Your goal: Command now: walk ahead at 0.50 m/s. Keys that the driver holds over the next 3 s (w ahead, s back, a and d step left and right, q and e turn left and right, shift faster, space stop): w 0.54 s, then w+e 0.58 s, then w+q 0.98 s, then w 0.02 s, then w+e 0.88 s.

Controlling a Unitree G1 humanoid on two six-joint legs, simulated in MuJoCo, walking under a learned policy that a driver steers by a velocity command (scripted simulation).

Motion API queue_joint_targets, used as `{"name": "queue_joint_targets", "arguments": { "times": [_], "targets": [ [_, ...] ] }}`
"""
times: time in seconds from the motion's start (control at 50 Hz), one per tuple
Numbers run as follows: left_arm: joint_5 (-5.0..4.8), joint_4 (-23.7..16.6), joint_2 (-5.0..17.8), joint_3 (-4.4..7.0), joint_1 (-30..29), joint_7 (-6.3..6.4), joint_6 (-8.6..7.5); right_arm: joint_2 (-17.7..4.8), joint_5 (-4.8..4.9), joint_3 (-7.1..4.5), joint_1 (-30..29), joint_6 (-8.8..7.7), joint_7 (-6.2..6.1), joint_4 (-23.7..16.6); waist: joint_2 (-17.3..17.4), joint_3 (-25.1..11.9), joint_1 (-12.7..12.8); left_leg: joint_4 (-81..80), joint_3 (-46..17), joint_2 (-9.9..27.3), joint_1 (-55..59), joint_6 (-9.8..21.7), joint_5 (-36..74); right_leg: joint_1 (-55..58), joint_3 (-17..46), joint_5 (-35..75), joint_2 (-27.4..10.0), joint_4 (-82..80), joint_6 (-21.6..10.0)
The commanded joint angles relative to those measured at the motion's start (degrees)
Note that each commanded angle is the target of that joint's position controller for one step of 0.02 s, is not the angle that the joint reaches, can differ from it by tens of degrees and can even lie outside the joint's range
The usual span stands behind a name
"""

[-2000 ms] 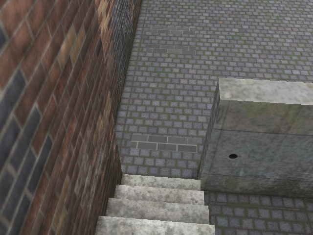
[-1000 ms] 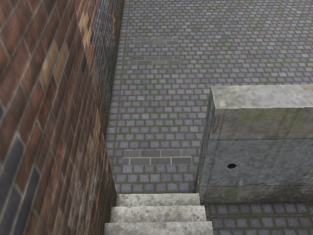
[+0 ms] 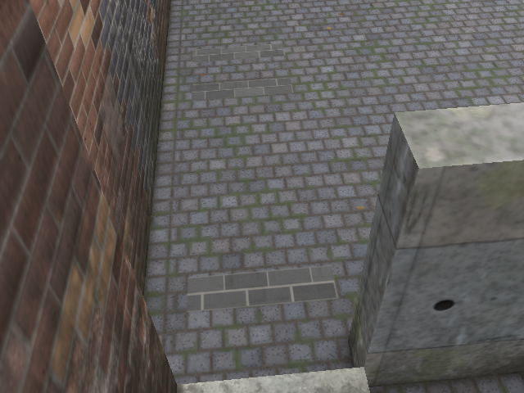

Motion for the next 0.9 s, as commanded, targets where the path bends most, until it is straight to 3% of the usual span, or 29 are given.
{"name": "queue_joint_targets", "arguments": {
  "times": [0.02,0.04,0.06,0.08,0.1,0.12,0.16,0.2,0.24,0.32,0.36,0.38,0.4,0.42,0.44,0.48,0.5,0.52,0.54,0.58,0.6,0.68,0.74,0.78,0.82,0.84,0.86,0.88,0.9],
  "targets": [
    [-0.80,12.2,11.2,5.19,47.7,1.91,-1.95,-13.3,-1.73,-4.63,-12.6,-0.05,4.16,-5.8,-8.7,1.6,22.6,18.7,-23.1,9.7,-18.0,0.5,57.8,40.8,-6.7,-1.0,4.3,-9.8,-3.8],
    [-2.96,13.7,13.8,7.11,56.0,1.89,-1.09,-13.2,-1.63,-5.69,-7.1,-0.34,7.20,-5.1,-20.8,-3.9,24.8,47.7,-13.3,-2.3,-40.4,-6.1,8.5,64.1,2.0,14.5,-3.6,-2.9,-14.0],
    [-1.45,5.7,16.7,7.14,36.3,0.82,-0.94,-7.0,-0.45,-4.22,-5.7,-0.02,7.79,-7.5,-4.0,-1.9,13.5,44.4,-11.6,1.3,-54.2,-5.6,11.6,62.1,16.4,41.7,-12.7,3.9,-20.2],
    [1.17,5.9,18.5,9.19,29.6,1.00,-0.14,-4.4,-0.01,-2.68,-4.3,0.74,7.10,-10.9,0.1,1.0,13.4,41.5,-17.9,5.2,-63.5,-7.6,18.7,57.1,25.3,22.2,-19.5,0.2,-24.1],
    [0.15,6.8,16.7,8.69,24.0,1.13,0.42,-4.1,-0.52,-2.09,-3.0,2.63,6.07,-9.9,4.2,7.0,10.8,38.0,-18.3,9.4,-64.0,-5.5,30.2,38.7,29.9,-4.1,-18.8,-4.5,-22.8],
    [-0.29,7.0,3.4,4.62,17.2,1.50,-0.26,0.3,-2.96,-0.65,-0.3,4.25,5.29,-7.6,9.8,11.7,6.6,17.7,-18.8,15.1,-60.1,-3.7,48.0,22.9,19.8,-12.3,-13.2,-6.2,-15.8],
    [-1.12,8.1,-6.1,0.87,14.3,4.23,-2.00,0.2,-1.89,-0.40,-0.1,5.56,6.61,-6.3,8.3,12.8,4.2,-5.1,-9.8,19.2,-32.7,-4.3,69.1,-13.1,11.3,-17.0,-4.7,-6.7,-17.1],
    [0.14,9.4,-1.2,-0.56,15.0,5.80,-5.66,0.0,-1.51,0.59,-11.0,4.33,8.65,-8.2,5.7,6.6,4.1,-10.6,-7.9,20.8,-12.4,-7.1,89.7,-26.6,6.9,-29.1,0.4,-1.5,-15.0],
    [-1.22,5.7,3.7,-0.78,14.1,8.15,-7.55,-7.5,-3.98,-1.22,-13.7,4.35,7.73,-7.4,7.0,1.9,7.1,-30.2,-4.9,17.1,-2.2,-6.9,100.9,-24.4,0.9,-33.4,5.5,9.4,-11.2],
    [-3.20,1.9,13.9,0.41,13.1,4.99,-4.44,-12.2,-6.48,-1.57,-14.4,3.95,5.75,-8.2,1.7,7.2,7.6,-41.9,-4.7,14.0,1.4,-10.4,75.7,-12.3,11.1,-33.2,-0.2,23.8,-12.6],
    [-5.22,1.8,14.6,1.97,17.6,4.54,-2.08,-11.8,-4.44,-1.51,-22.5,4.13,5.63,-11.4,2.7,8.0,14.1,-72.7,-6.5,15.0,-10.2,-7.8,61.6,13.3,19.2,-21.0,-0.3,27.7,-13.4],
    [0.14,3.1,15.5,1.81,15.7,1.69,-1.61,-9.3,-5.78,-1.09,2.5,2.83,5.50,-2.8,3.3,3.8,4.3,-60.2,-2.6,12.6,18.7,-6.6,75.2,-2.0,17.7,-19.7,1.8,45.6,-14.0],
    [-3.32,7.3,9.5,1.54,25.9,0.62,-1.12,-10.3,-3.74,-2.60,12.6,1.92,3.37,2.8,16.3,4.8,3.5,-88.9,-2.4,14.3,27.4,-5.1,79.3,-0.8,10.0,-27.9,7.8,56.5,-9.9],
    [-0.43,8.6,10.7,2.36,26.5,-2.92,-0.45,-14.7,-3.67,-5.64,21.8,2.37,2.43,3.0,17.1,-1.4,-0.7,-61.7,-9.0,22.6,55.4,4.0,81.6,-24.7,7.3,-43.6,11.3,83.3,-7.0],
    [-2.14,3.4,4.6,2.41,28.0,-3.49,-1.22,-22.0,-0.83,-6.41,15.1,1.58,3.75,1.0,20.6,-9.0,7.0,-45.6,-17.7,30.4,64.1,12.4,100.8,-43.6,0.2,-51.5,11.0,93.0,-4.6],
    [-3.97,-5.9,0.8,-0.41,14.0,-2.07,-0.77,-16.6,-1.87,-6.21,5.5,2.30,3.49,0.0,8.2,-0.3,4.0,-55.7,-40.6,43.4,48.6,18.8,67.6,-62.1,5.7,-44.8,2.2,84.4,0.9],
    [-4.35,-5.2,0.0,-0.75,9.3,0.48,-0.40,-7.2,-0.63,-3.99,2.7,1.92,4.40,-0.4,-3.1,3.6,7.6,-59.2,-31.6,35.2,37.4,11.7,61.3,-60.2,3.0,-38.9,-0.2,76.0,0.2],
    [-3.19,-1.5,-1.3,-1.54,17.5,1.25,-0.44,2.9,-1.49,-0.74,-0.5,1.12,3.49,0.7,-4.8,7.8,12.2,-56.8,-25.6,34.1,17.5,9.9,74.7,-50.5,8.5,-16.1,-7.9,46.2,1.4],
    [-2.08,4.4,2.2,0.01,25.3,-0.31,-0.44,4.1,0.56,0.70,-7.3,0.41,2.71,-2.5,-4.5,12.1,15.3,-54.8,-14.1,27.2,-9.7,8.5,74.7,-26.7,3.9,2.0,-7.5,28.8,1.3],
    [1.94,3.3,2.6,0.75,15.1,-2.97,0.04,-10.3,-0.62,-2.47,-10.5,-1.22,1.18,-2.6,9.1,5.5,13.8,-53.1,-6.2,15.8,-30.4,4.3,59.2,0.8,-4.4,14.8,-0.2,38.2,1.2],
    [2.96,2.7,4.4,1.53,14.2,-3.18,-0.02,-9.4,-0.42,-2.23,-7.8,-1.94,0.48,-0.7,8.5,4.6,11.4,-49.5,-6.6,15.8,-20.4,3.1,57.1,-9.6,-1.0,19.7,-1.0,30.4,-0.4],
    [-0.45,2.7,3.6,0.99,12.0,-0.92,0.66,-4.8,0.30,0.04,-2.1,-0.61,0.18,1.8,4.4,4.4,9.0,-39.2,-10.7,20.2,-10.4,1.1,38.7,-6.5,-2.0,24.3,-1.8,8.4,1.0],
    [2.44,2.6,4.7,1.78,11.8,-1.05,1.20,-7.9,1.28,-0.94,0.5,-0.59,-0.48,3.2,4.6,9.2,7.6,-28.0,-15.9,24.0,-1.8,1.6,40.7,-8.4,-5.8,15.5,-1.1,7.1,1.3],
    [-0.47,-1.8,4.0,1.79,0.4,-1.46,0.65,-10.9,2.56,-2.37,0.5,1.07,-2.58,2.6,3.3,11.5,2.4,-25.4,-23.5,27.0,14.1,2.4,43.7,-18.8,-1.8,2.3,-3.4,-8.9,0.3],
    [-2.07,4.9,4.1,2.18,19.1,-1.13,-0.13,-12.0,0.23,-3.12,-4.8,1.71,-0.16,3.1,3.3,8.1,10.0,-14.2,-20.4,26.5,3.3,2.8,50.2,7.9,-0.9,0.3,-2.8,-13.6,-2.1],
    [-2.70,11.1,8.4,4.65,36.6,-0.48,-0.52,-10.9,-1.49,-2.90,-9.6,1.55,2.21,3.4,0.5,5.4,17.1,-0.9,-14.4,22.2,-5.8,1.7,51.5,29.8,-6.6,8.7,0.1,-16.0,-2.7],
    [0.18,14.1,17.5,8.77,51.6,-0.20,0.00,-16.5,-0.54,-5.86,-9.2,0.53,4.12,2.4,-17.0,-1.1,23.8,34.1,-5.8,8.4,-16.6,-2.4,35.4,45.8,-7.5,24.8,-0.7,-6.5,-11.4],
    [-0.20,10.9,19.2,9.25,41.1,-1.47,-0.19,-12.0,0.16,-5.95,-3.2,0.18,5.25,1.0,-15.0,-8.5,15.1,42.5,-4.1,7.1,-38.9,-6.2,6.0,59.4,8.4,30.8,-8.0,3.6,-19.3],
    [2.97,12.1,17.1,9.42,41.9,-0.62,0.19,-8.8,1.16,-4.37,-12.2,-0.53,4.48,-3.6,-1.2,-3.4,18.6,35.0,-6.0,9.5,-49.3,-5.4,10.8,57.8,16.3,17.9,-10.4,0.7,-19.3]
  ]
}}
Next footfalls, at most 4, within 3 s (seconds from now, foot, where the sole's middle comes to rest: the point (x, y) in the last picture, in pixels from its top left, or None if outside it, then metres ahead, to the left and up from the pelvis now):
0.02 right None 0.11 -0.09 -0.81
0.40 left None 0.33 0.09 -1.03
0.84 right None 0.55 -0.12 -1.24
1.28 left None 0.77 0.05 -1.46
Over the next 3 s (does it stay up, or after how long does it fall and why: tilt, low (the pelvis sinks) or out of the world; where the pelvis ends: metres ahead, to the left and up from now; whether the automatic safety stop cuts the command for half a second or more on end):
stays up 1.75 -0.08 -0.89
